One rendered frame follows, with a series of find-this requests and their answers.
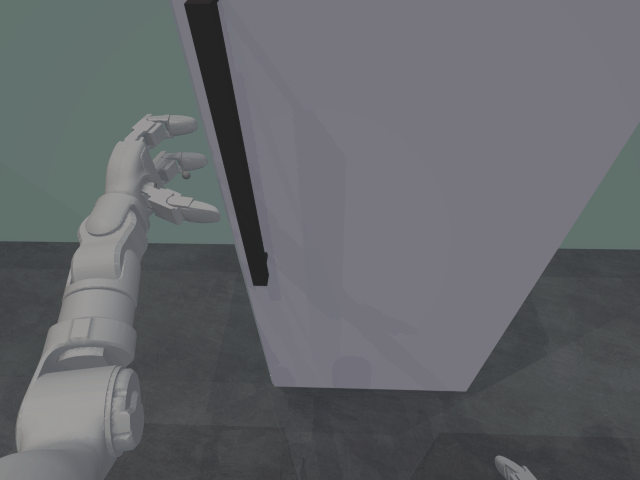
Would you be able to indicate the robot left hand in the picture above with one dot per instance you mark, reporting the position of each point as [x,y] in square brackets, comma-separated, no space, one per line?
[131,169]

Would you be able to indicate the left robot upper arm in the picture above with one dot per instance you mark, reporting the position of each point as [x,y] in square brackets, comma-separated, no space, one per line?
[76,423]

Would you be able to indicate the fridge door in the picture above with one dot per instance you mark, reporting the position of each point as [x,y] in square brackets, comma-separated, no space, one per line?
[415,166]

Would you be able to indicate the handle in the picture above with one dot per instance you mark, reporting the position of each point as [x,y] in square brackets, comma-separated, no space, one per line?
[205,25]

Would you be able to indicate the robot left forearm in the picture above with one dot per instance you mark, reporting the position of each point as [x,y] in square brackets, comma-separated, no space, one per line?
[95,324]

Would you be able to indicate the robot right hand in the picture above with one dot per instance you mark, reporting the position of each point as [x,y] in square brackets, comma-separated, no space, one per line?
[512,471]

